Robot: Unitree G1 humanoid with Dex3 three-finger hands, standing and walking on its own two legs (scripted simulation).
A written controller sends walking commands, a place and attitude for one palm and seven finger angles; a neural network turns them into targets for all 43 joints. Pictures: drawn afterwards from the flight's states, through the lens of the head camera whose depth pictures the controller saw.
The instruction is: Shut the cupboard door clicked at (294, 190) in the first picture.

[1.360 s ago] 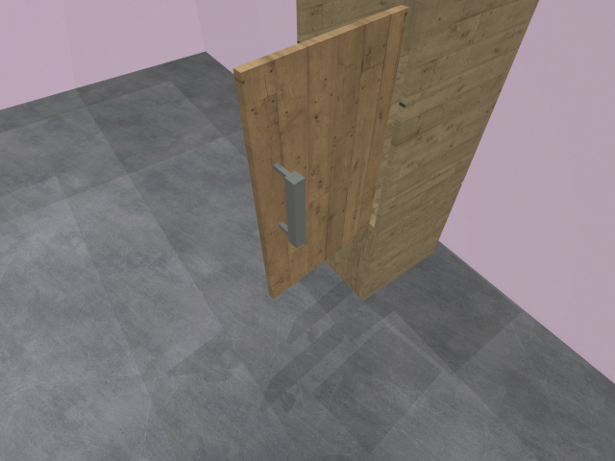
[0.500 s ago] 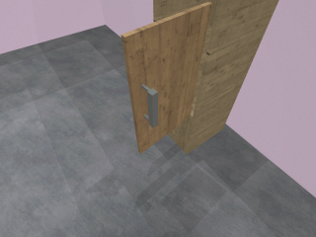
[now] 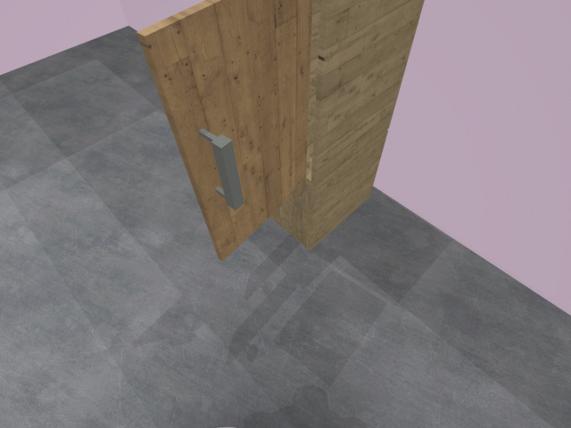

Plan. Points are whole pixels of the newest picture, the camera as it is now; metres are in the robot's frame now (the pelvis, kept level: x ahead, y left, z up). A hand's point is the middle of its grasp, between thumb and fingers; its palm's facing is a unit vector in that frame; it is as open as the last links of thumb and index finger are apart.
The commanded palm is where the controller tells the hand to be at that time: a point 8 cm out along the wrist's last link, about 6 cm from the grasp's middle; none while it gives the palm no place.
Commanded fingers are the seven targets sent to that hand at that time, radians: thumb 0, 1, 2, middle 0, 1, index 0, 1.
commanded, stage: walk to a spot facing it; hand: left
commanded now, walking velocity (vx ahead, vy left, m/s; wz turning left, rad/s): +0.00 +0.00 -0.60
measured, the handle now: (221, 170) +0.54 +0.17 -0.01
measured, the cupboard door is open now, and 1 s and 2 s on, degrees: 96 96 96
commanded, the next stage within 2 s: none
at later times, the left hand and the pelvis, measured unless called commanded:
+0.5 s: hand out of the picture +0.06 +0.18 -0.15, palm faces -0.14 -0.95 -0.27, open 7.4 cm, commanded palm none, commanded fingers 0.00 0.90 0.90 -0.20 -0.30 -0.20 -0.30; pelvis +0.00 -0.02 +0.02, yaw -15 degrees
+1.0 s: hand (230, 378) +0.21 +0.12 -0.16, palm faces -0.52 -0.80 -0.30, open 7.4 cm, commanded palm none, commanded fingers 0.00 0.90 0.90 -0.20 -0.30 -0.20 -0.30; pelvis +0.00 -0.02 -0.01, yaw -33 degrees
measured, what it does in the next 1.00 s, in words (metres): steps on the spot, turning right: left foot, then right foot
